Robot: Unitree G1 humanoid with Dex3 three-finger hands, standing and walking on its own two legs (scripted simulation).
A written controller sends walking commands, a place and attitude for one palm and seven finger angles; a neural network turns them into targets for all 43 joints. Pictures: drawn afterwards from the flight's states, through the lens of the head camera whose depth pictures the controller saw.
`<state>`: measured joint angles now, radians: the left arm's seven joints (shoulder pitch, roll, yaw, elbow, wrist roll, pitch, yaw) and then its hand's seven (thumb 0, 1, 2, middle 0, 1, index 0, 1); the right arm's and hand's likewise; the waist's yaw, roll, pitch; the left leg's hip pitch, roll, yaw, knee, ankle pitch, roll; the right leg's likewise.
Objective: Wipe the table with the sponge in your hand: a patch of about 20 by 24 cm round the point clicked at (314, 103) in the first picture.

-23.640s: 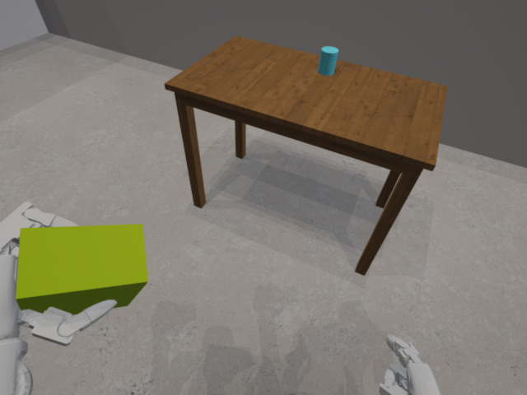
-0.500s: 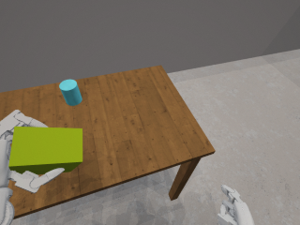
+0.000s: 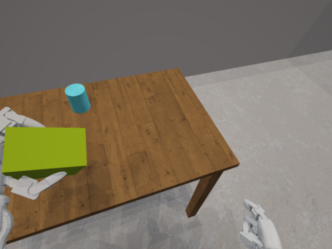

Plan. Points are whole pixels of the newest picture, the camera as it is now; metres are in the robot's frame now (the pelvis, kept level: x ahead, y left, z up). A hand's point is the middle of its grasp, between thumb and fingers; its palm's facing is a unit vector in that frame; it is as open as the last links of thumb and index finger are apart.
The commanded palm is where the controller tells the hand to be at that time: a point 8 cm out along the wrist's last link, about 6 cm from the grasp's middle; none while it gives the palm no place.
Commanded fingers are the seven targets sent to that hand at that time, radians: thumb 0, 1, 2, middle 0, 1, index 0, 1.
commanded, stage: come to a stop and stand still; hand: left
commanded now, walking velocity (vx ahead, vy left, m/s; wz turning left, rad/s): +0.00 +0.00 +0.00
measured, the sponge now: (57, 154) +0.24 +0.23 +0.14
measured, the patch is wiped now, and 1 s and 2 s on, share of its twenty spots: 0.00 0.00 0.00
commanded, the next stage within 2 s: look again from close up in 0.40 s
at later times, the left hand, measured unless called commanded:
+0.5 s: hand (31, 165) +0.21 +0.26 +0.16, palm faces +0.39 -0.84 -0.37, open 10.6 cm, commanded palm +0.15 +0.29 +0.18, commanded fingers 0.00 0.10 1.30 -1.20 -1.60 -1.20 -1.60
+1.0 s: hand (19, 142) +0.24 +0.28 +0.18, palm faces +0.47 -0.77 -0.43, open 10.6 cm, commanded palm +0.16 +0.27 +0.18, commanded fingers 0.00 0.10 1.30 -1.20 -1.60 -1.20 -1.60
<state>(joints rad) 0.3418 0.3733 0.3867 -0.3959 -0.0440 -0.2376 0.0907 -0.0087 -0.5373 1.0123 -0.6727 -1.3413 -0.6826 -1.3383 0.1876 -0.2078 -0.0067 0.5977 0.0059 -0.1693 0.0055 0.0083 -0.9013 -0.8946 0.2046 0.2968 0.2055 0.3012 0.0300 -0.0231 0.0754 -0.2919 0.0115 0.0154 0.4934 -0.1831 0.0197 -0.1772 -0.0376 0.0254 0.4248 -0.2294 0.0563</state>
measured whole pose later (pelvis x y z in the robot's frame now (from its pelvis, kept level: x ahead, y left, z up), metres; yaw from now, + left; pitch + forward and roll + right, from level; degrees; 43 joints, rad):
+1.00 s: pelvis +0.00 -0.01 +0.00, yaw +1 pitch +0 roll -2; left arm 0.25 0.47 0.46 -0.33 -0.03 -0.26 0.08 -0.01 -0.54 1.01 -0.67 -1.34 -0.68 -1.34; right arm 0.19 -0.20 0.01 0.62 0.00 -0.17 -0.01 0.01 -0.90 -0.89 0.20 0.30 0.20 0.30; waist 0.05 -0.03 0.08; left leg -0.31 0.03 -0.01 0.49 -0.18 0.00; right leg -0.18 -0.02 0.00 0.41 -0.22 0.04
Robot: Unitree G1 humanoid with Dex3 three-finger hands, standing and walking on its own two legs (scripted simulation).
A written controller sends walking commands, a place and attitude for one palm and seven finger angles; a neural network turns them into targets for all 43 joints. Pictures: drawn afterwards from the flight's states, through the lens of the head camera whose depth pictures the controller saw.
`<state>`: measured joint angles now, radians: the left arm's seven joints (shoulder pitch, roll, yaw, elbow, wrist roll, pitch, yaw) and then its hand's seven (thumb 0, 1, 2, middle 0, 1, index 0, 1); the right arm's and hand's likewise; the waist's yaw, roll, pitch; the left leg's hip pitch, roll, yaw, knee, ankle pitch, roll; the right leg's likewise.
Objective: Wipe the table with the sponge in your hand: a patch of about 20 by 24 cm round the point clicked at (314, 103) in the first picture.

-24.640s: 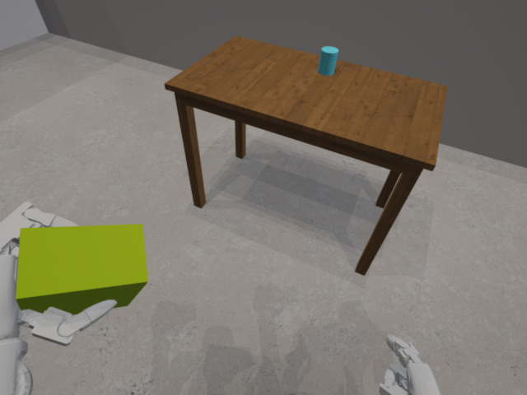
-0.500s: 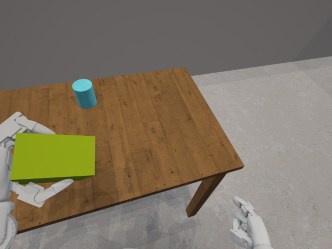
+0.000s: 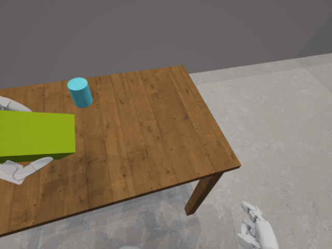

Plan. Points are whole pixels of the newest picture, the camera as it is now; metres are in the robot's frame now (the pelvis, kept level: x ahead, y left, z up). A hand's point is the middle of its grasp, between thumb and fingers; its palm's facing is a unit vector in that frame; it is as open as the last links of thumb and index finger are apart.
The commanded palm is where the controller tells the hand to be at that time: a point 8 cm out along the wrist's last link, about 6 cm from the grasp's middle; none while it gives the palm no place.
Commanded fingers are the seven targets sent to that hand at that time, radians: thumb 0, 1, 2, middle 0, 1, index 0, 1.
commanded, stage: come to a stop and stand still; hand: left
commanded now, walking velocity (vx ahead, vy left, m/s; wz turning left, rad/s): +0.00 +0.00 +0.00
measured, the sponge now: (43, 139) +0.26 +0.27 +0.15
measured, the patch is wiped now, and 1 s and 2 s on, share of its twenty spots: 0.00 0.00 0.00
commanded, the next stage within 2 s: look again from close up in 0.76 s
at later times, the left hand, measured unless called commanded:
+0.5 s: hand (32, 153) +0.22 +0.26 +0.16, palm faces +0.39 -0.86 -0.34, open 10.6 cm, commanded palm +0.16 +0.30 +0.18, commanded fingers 0.00 0.10 1.30 -1.20 -1.60 -1.20 -1.60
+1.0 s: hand (32, 159) +0.22 +0.26 +0.15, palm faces +0.38 -0.84 -0.38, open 10.6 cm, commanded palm +0.16 +0.29 +0.18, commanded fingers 0.00 0.10 1.30 -1.20 -1.60 -1.20 -1.60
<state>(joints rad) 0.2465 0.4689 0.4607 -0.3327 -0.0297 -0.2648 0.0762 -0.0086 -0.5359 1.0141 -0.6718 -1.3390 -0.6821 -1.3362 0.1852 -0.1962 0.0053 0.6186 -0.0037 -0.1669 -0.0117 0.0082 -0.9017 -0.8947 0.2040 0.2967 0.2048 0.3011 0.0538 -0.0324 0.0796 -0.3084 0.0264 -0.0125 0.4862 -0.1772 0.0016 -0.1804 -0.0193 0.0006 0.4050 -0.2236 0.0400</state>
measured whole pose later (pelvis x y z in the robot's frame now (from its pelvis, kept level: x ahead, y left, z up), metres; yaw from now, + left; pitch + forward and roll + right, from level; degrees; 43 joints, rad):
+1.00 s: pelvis +0.00 +0.01 +0.00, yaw +1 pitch +0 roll -2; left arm 0.44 0.38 0.36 -0.46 -0.04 -0.23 0.10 -0.01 -0.53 1.02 -0.67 -1.34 -0.68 -1.34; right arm 0.19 -0.19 0.01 0.61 0.00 -0.14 -0.03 0.01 -0.90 -0.89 0.20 0.30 0.21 0.30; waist 0.02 -0.02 0.06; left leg -0.29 0.01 -0.02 0.47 -0.18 0.01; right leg -0.14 -0.03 -0.01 0.36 -0.21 0.06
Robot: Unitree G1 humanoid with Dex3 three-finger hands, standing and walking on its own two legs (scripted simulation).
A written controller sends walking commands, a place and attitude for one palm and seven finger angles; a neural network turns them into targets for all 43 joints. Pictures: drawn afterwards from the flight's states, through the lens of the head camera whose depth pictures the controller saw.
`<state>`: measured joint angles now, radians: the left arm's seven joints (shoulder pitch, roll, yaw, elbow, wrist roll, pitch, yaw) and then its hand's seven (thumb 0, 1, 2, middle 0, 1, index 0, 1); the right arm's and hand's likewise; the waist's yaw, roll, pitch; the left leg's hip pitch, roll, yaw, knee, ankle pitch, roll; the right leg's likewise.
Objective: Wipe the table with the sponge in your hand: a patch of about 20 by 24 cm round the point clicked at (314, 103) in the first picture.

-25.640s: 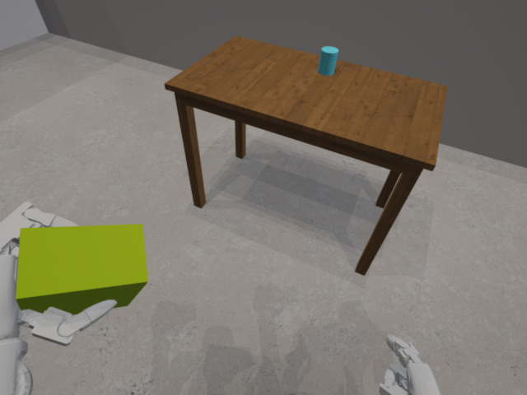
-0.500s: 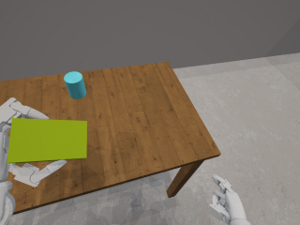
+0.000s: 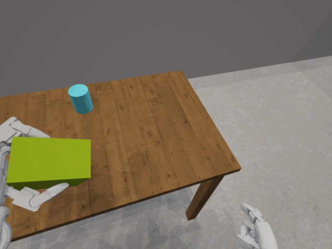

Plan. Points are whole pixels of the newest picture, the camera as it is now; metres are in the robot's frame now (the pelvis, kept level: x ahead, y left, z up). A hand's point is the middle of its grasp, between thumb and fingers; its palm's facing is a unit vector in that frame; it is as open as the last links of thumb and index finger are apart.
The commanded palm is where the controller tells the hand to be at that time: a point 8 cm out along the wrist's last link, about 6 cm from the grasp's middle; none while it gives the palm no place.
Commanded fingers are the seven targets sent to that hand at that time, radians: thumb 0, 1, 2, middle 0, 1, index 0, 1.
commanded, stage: look again from close up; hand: left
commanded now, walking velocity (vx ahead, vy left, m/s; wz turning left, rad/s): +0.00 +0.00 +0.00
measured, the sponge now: (61, 165) +0.23 +0.22 +0.13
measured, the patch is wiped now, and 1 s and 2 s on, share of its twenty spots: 0.00 0.00 0.00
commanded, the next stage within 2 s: turn the palm down, sponge in hand in 0.16 s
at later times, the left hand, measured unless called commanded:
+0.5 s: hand (41, 164) +0.22 +0.24 +0.15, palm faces +0.31 -0.80 -0.51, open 10.6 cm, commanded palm +0.16 +0.27 +0.17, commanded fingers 0.00 0.10 1.30 -1.20 -1.60 -1.20 -1.60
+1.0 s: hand (69, 181) +0.21 +0.20 +0.12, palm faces +0.16 -0.56 -0.81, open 10.6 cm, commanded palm +0.17 +0.24 +0.16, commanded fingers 0.00 0.10 1.30 -1.20 -1.60 -1.20 -1.60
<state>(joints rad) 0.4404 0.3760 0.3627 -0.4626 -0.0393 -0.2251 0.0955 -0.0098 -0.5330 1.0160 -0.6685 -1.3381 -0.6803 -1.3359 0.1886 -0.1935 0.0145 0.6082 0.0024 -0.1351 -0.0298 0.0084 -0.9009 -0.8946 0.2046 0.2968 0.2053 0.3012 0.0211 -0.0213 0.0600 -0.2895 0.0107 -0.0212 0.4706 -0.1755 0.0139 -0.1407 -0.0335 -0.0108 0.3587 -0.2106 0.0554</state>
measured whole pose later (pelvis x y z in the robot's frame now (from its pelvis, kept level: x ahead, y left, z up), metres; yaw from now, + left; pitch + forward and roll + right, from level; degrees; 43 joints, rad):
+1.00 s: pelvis -0.02 -0.06 -0.02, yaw +0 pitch -2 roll +0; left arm 0.30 0.55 0.26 -0.26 0.27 0.00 -0.04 -0.01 -0.53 1.02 -0.67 -1.33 -0.68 -1.33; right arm 0.18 -0.25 0.02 0.61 -0.01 -0.11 -0.11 0.01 -0.90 -0.89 0.21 0.30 0.21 0.30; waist 0.05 0.08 0.02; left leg -0.36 0.04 -0.07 0.63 -0.24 -0.03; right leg -0.28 0.01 -0.03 0.68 -0.36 -0.03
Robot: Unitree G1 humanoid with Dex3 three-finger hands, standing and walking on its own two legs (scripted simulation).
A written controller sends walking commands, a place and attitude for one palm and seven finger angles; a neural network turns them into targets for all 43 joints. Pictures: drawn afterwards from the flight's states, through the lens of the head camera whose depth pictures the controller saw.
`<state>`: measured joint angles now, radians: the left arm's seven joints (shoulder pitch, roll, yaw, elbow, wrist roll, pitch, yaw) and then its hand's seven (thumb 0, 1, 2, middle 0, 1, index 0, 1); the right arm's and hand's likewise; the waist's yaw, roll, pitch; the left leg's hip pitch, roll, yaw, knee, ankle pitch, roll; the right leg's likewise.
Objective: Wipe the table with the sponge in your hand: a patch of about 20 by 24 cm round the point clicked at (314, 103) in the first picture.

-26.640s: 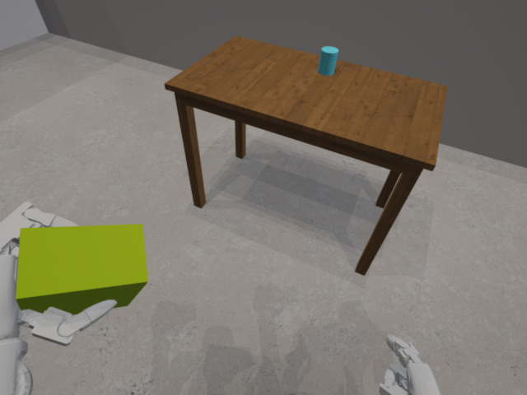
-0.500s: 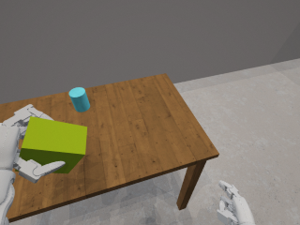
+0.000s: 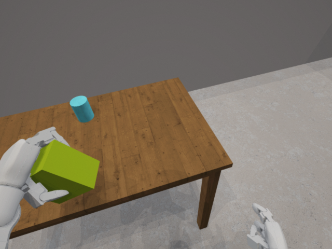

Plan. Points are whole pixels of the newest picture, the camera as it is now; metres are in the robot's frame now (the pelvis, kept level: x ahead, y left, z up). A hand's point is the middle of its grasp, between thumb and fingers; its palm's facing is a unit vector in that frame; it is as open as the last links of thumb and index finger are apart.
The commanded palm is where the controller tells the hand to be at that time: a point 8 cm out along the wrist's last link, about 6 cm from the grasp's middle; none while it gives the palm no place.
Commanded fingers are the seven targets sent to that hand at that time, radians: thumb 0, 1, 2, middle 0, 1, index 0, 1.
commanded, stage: turn the palm down, sponge in hand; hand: left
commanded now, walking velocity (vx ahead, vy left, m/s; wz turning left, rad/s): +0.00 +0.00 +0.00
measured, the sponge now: (64, 177) +0.23 +0.25 +0.10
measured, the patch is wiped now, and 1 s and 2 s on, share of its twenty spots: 0.00 0.00 0.00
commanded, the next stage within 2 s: move the sponge above the wiping area in 1.46 s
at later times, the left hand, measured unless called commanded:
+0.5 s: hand (40, 164) +0.24 +0.29 +0.13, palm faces +0.20 -0.31 -0.93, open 10.6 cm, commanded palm +0.21 +0.31 +0.18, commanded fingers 0.00 0.10 1.30 -1.20 -1.60 -1.20 -1.60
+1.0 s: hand (18, 166) +0.23 +0.35 +0.12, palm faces +0.14 -0.09 -0.99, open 10.6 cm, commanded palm +0.21 +0.32 +0.17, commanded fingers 0.00 0.10 1.30 -1.20 -1.60 -1.20 -1.60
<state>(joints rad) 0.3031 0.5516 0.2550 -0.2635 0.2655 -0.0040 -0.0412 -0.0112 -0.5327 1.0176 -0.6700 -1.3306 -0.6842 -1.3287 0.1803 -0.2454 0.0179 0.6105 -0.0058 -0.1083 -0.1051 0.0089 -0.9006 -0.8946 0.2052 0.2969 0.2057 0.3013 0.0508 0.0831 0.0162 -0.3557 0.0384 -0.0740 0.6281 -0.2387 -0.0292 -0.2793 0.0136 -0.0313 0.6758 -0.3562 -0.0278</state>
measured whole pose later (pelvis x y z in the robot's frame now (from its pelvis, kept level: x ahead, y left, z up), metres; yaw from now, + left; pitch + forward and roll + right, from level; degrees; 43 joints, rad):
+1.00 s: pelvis +0.02 +0.04 +0.01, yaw +0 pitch -3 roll -1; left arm 0.21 0.53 0.06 -0.23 0.83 0.29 0.07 -0.01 -0.53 1.02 -0.68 -1.32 -0.69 -1.32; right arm 0.05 -0.22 0.05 0.67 0.02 0.03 -0.07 0.01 -0.90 -0.89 0.20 0.30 0.21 0.30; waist 0.13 0.10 0.01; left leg -0.27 0.01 -0.04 0.52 -0.21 -0.01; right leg -0.16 -0.02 0.00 0.49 -0.28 0.02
